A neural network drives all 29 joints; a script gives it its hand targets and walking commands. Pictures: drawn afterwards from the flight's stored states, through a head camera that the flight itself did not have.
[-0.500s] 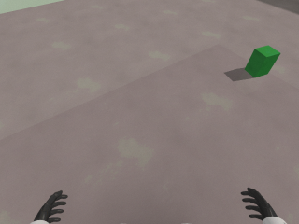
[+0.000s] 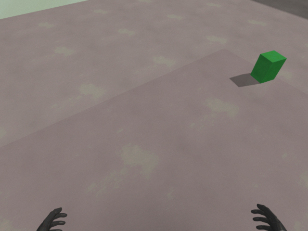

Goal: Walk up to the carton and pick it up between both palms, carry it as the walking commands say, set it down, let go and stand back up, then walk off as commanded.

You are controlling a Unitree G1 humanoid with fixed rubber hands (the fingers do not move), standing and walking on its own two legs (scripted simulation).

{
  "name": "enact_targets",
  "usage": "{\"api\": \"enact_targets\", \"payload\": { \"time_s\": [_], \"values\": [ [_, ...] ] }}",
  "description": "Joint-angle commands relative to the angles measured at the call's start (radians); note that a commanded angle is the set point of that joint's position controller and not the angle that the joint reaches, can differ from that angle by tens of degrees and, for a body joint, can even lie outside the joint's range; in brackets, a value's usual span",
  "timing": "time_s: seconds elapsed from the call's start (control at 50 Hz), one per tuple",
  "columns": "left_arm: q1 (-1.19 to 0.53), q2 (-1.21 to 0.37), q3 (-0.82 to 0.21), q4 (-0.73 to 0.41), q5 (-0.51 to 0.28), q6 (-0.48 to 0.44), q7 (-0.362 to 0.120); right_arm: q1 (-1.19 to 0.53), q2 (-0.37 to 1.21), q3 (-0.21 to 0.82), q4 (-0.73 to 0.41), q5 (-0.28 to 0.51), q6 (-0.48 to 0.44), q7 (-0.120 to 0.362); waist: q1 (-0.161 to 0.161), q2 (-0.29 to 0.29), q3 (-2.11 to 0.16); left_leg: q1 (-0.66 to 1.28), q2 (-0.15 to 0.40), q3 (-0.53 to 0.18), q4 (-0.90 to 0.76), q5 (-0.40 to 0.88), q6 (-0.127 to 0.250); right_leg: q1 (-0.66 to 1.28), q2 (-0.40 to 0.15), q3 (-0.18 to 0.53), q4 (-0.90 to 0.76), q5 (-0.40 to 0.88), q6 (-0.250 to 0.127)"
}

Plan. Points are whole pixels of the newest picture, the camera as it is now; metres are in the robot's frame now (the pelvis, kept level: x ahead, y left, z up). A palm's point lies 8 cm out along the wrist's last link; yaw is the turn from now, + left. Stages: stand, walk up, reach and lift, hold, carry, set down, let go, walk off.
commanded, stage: stand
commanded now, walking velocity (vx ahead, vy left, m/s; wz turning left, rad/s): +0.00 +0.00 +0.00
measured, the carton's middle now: (267, 67) +1.63 -1.15 -0.65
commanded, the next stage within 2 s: walk up in 0.92 s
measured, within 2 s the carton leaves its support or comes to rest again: neither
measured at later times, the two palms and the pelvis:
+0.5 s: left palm out of the picture +0.10 +0.31 -0.10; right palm out of the picture +0.10 -0.31 -0.10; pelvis +0.00 +0.00 +0.01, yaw +0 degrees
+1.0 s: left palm out of the picture +0.11 +0.31 -0.10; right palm out of the picture +0.11 -0.31 -0.10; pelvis +0.01 +0.00 +0.01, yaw +0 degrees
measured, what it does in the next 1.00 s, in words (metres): stands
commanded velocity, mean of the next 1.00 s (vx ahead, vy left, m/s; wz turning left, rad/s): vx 0.00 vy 0.00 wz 0.00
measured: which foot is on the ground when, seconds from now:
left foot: down 0.00-1.00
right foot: down 0.00-1.00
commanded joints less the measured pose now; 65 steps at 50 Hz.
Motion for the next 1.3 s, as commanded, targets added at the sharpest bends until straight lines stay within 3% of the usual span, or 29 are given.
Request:
{"api": "enact_targets", "payload": {
  "time_s": [0.0, 0.38, 1.08, 1.1, 1.12, 1.14, 1.16, 1.18, 1.22, 1.28],
  "values": [
    [-0.046, 0.169, 0.033, -0.028, -0.001, -0.01, 0.005, -0.047, -0.167, -0.033, -0.028, 0.001, -0.009, -0.004, -0.001, 0.002, -0.062, 0.019, 0.104, -0.096, -0.101, 0.115, 0.04, 0.017, -0.102, 0.095, -0.097, 0.125, -0.044],
    [-0.052, 0.174, 0.03, 0.038, -0.001, -0.001, 0.007, -0.049, -0.173, -0.033, 0.043, 0.003, -0.003, -0.007, -0.001, 0.002, -0.053, 0.041, 0.114, -0.097, -0.151, 0.112, 0.032, 0.04, -0.111, 0.097, -0.149, 0.12, -0.037],
    [-0.048, 0.178, 0.033, 0.054, -0.002, 0.006, 0.01, -0.047, -0.181, -0.035, 0.06, 0.004, 0.004, -0.011, -0.002, 0.002, -0.059, 0.066, 0.12, -0.096, -0.163, 0.171, 0.03, 0.067, -0.119, 0.09, -0.162, 0.175, -0.033],
    [-0.118, 0.103, 0.062, -0.018, -0.014, 0.061, -0.041, 0.192, -0.175, -0.078, 0.062, -0.006, 0.05, -0.04, -0.068, 0.048, -0.011, 0.163, 0.273, -0.296, -0.194, -0.404, 0.108, -0.224, -0.032, 0.008, 0.121, -0.305, -0.03],
    [-0.219, 0.082, 0.067, -0.122, 0.036, 0.089, -0.091, 0.281, -0.315, -0.14, 0.065, -0.011, 0.068, -0.087, -0.125, 0.114, 0.027, 0.329, 0.585, -0.574, -0.35, -0.546, 0.139, -0.648, -0.058, 0.056, 0.424, -0.239, 0.011],
    [-0.247, 0.06, 0.077, -0.138, 0.05, 0.103, -0.109, 0.228, -0.3, -0.146, 0.051, 0.0, 0.064, -0.104, -0.091, 0.042, 0.048, 0.232, 0.589, -0.539, -0.345, -0.495, 0.094, -0.692, -0.113, 0.115, 0.589, -0.18, 0.027],
    [-0.181, 0.051, 0.078, -0.144, 0.048, 0.104, -0.116, 0.174, -0.266, -0.138, 0.032, 0.006, 0.054, -0.102, -0.048, 0.076, 0.024, 0.192, 0.525, -0.427, -0.326, -0.43, 0.047, -0.649, -0.116, 0.133, 0.631, -0.109, 0.031],
    [-0.099, 0.051, 0.079, -0.128, 0.048, 0.094, -0.121, 0.154, -0.228, -0.129, 0.025, 0.004, 0.042, -0.087, -0.024, 0.118, -0.02, 0.203, 0.477, -0.306, -0.294, -0.38, 0.029, -0.607, -0.115, 0.127, 0.657, -0.06, 0.039],
    [-0.048, 0.056, 0.089, -0.107, 0.041, 0.091, -0.131, 0.152, -0.175, -0.115, 0.007, -0.006, 0.021, -0.06, -0.011, 0.142, -0.013, 0.1, 0.385, -0.103, -0.279, -0.28, 0.016, -0.503, -0.096, 0.061, 0.688, -0.007, 0.06],
    [-0.102, 0.03, 0.074, -0.139, 0.017, 0.094, -0.138, 0.174, -0.175, -0.116, 0.003, -0.017, 0.008, -0.043, -0.02, 0.211, 0.047, 0.033, 0.379, -0.005, -0.309, -0.273, 0.018, -0.42, -0.111, 0.016, 0.53, -0.023, 0.068]
  ]
}}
